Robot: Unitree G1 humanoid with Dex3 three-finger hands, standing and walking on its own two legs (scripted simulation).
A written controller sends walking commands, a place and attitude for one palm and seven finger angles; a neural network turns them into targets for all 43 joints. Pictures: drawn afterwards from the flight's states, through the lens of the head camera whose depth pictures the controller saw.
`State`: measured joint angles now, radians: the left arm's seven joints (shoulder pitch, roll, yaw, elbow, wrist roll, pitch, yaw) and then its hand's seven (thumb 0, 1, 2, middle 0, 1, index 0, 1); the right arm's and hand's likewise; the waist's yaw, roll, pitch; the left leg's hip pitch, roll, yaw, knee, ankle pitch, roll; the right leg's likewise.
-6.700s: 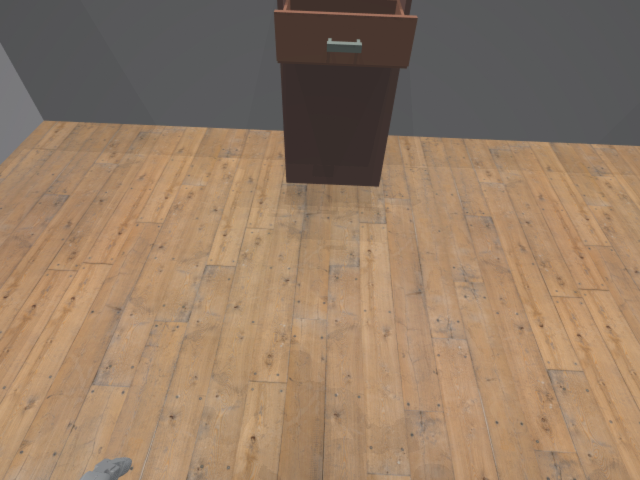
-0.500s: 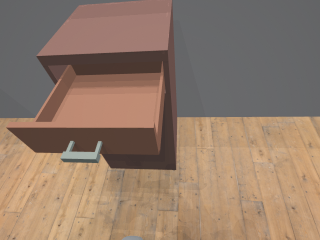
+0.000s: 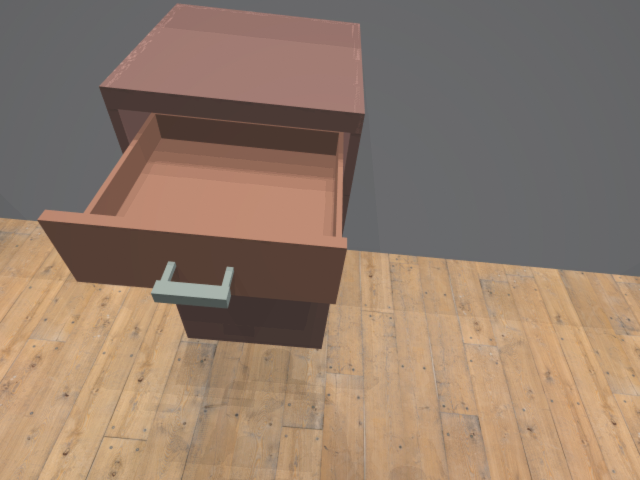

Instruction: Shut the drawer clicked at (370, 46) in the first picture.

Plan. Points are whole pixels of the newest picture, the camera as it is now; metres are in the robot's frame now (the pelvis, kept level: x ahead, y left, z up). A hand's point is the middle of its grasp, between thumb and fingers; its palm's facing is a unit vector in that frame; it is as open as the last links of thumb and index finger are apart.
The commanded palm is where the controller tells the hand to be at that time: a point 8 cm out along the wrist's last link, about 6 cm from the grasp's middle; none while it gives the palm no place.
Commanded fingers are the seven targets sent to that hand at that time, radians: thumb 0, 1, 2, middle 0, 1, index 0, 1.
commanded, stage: come to a stop and stand still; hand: left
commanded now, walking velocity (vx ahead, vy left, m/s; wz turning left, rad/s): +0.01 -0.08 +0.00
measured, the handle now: (196, 282) +0.37 +0.20 +0.01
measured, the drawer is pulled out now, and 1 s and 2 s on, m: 0.28 0.28 0.28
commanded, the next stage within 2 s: look again from close up in 0.02 s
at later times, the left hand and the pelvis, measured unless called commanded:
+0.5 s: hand out of the picture +0.09 +0.13 -0.18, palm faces +0.01 -0.96 -0.28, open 7.3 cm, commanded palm none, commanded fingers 0.00 0.90 0.90 -0.20 -0.30 -0.20 -0.30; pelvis +0.03 -0.05 -0.02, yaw +0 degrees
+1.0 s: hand out of the picture -0.01 +0.12 -0.18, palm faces +0.07 -0.97 -0.22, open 7.4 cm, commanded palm none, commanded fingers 0.00 0.90 0.90 -0.20 -0.30 -0.20 -0.30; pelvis +0.00 -0.05 -0.02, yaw +1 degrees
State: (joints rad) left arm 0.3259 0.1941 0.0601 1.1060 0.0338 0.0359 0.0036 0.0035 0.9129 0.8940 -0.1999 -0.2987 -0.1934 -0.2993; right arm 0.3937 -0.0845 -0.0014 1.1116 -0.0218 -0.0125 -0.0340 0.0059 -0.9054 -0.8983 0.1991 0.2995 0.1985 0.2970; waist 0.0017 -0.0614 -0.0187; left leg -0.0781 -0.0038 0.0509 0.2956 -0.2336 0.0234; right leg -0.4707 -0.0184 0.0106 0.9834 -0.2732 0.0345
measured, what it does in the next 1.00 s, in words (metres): steps on the spot: right foot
